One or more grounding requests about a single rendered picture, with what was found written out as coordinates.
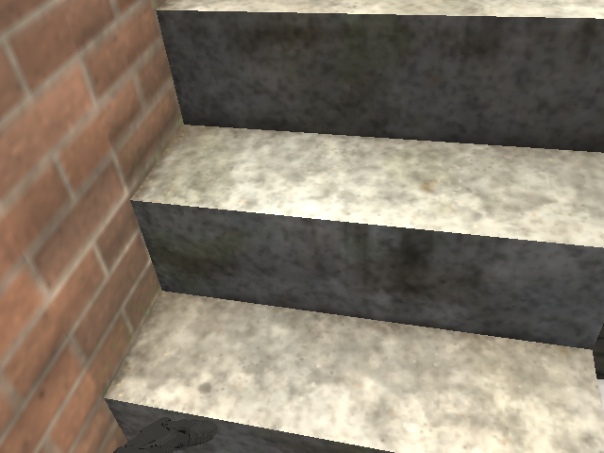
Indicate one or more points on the robot left hand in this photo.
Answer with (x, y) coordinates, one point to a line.
(166, 436)

